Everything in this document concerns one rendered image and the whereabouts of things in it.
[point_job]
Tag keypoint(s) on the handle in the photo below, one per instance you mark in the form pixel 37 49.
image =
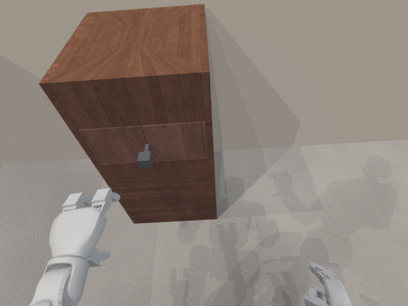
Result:
pixel 145 158

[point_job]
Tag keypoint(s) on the drawer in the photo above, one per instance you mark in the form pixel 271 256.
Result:
pixel 186 140

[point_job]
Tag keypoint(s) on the robot left hand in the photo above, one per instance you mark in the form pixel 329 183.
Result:
pixel 77 230

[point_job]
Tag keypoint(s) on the left robot forearm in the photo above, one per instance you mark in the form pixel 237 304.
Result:
pixel 62 283

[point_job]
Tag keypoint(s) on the cabinet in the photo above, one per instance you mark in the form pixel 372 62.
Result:
pixel 141 67

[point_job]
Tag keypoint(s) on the robot right hand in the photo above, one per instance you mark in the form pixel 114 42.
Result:
pixel 334 292

